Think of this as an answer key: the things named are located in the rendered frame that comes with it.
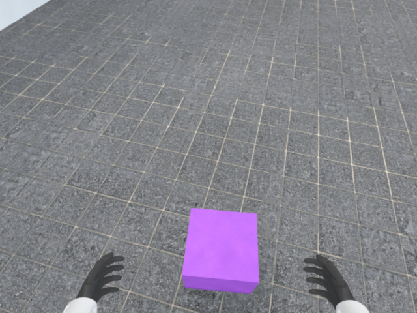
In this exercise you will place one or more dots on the robot left hand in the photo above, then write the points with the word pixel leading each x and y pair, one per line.
pixel 92 286

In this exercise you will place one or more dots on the robot right hand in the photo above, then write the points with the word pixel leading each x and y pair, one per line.
pixel 337 288

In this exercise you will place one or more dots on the carton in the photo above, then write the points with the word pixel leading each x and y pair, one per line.
pixel 221 251

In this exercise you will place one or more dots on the robot left forearm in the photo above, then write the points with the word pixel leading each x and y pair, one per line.
pixel 81 305

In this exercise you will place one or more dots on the robot right forearm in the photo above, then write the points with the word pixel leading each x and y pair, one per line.
pixel 350 306

